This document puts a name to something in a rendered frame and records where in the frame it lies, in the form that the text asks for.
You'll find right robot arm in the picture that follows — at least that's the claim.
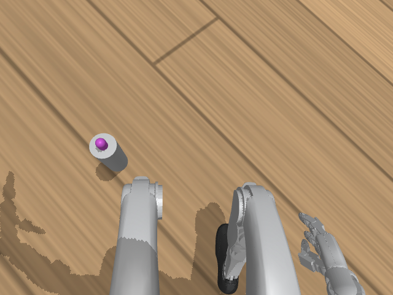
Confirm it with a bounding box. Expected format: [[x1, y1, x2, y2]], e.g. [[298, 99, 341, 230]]
[[325, 267, 365, 295]]

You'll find bottle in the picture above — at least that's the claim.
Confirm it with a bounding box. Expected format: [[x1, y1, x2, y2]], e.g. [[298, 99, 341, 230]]
[[89, 133, 128, 171]]

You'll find right robot foot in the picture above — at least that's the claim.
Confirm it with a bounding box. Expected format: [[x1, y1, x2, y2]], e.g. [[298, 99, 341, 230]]
[[216, 224, 239, 294]]

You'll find right robot hand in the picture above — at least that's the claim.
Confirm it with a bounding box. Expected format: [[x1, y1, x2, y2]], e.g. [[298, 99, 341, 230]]
[[298, 213, 348, 276]]

